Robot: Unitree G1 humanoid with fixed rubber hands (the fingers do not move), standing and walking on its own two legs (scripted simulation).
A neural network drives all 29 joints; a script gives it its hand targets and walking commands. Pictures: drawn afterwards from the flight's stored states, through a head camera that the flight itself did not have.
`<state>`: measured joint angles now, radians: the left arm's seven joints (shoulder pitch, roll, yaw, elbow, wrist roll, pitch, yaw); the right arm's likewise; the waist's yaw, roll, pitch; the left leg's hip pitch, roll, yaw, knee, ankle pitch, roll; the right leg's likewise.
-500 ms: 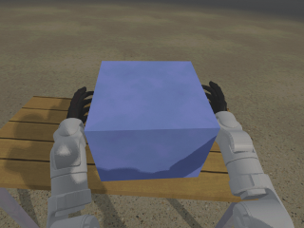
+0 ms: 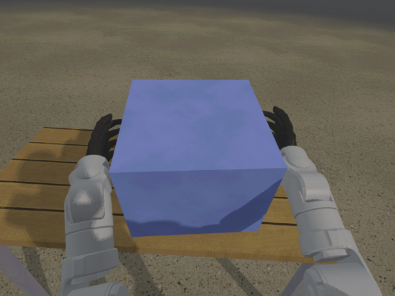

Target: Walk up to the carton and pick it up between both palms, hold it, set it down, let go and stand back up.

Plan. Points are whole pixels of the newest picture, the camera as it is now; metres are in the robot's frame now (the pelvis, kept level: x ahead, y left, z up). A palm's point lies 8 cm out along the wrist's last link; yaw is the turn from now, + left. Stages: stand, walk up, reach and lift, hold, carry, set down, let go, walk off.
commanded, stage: hold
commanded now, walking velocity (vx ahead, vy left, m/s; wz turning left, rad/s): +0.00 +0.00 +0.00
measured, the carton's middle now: (193, 153) +0.39 +0.01 +0.15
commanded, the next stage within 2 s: none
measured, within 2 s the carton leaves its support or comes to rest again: neither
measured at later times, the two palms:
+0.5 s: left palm (100, 155) +0.35 +0.19 +0.18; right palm (283, 146) +0.36 -0.17 +0.20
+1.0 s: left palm (100, 157) +0.34 +0.19 +0.18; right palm (282, 145) +0.36 -0.17 +0.20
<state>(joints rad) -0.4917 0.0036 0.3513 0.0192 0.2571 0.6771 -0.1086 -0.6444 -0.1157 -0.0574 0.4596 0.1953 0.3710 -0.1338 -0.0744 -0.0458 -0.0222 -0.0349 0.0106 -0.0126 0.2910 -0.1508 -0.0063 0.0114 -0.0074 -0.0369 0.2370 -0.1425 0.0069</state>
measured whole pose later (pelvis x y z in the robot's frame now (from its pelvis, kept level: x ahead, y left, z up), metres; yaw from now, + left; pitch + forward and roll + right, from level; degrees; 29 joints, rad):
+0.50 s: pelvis +0.00 +0.00 +0.00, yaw +0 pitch -6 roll +0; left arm -0.52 0.01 0.37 0.07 0.26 0.67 -0.12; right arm -0.67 -0.11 -0.07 0.50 0.18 0.36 -0.13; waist -0.08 -0.05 -0.02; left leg -0.03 0.01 -0.02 0.28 -0.14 -0.01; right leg 0.01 -0.01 -0.04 0.24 -0.14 0.00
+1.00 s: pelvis +0.00 +0.00 +0.00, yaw +0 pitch -6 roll -1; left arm -0.48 0.00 0.36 0.01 0.26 0.68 -0.11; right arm -0.65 -0.12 -0.04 0.47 0.20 0.37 -0.13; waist -0.07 -0.05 0.00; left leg -0.02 0.01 -0.01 0.29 -0.15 -0.01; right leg 0.03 0.00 -0.04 0.23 -0.15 0.00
